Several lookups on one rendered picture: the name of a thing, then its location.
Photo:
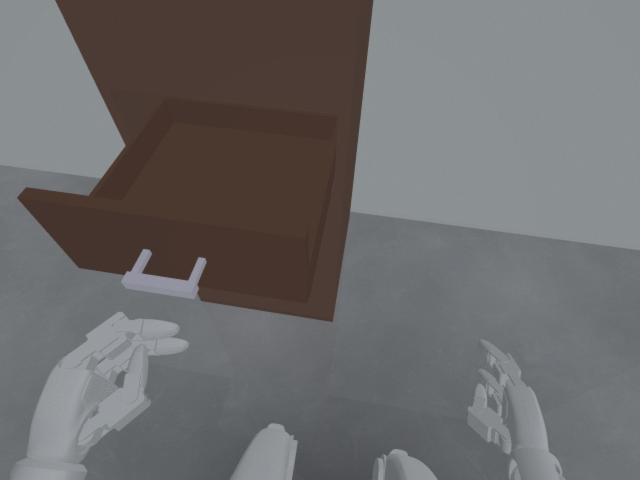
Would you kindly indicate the drawer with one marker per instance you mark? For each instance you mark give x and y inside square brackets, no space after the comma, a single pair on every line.
[246,187]

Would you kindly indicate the handle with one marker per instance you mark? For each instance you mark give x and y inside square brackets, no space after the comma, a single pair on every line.
[162,285]

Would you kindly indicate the right robot thigh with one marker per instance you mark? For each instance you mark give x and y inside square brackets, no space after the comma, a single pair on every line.
[400,467]

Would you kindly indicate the right robot forearm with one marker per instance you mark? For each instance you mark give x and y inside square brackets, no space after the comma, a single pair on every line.
[530,463]

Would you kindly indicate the left robot forearm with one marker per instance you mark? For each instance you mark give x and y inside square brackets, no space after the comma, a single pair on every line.
[33,469]

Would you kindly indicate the robot left shin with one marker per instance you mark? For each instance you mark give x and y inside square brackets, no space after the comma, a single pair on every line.
[275,426]

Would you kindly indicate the robot left hand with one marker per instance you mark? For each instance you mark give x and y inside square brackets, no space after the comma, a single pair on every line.
[62,428]

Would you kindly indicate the cabinet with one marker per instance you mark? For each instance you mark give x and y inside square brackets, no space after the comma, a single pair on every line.
[307,55]

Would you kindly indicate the robot right hand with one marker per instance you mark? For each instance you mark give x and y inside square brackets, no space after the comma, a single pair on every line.
[515,402]

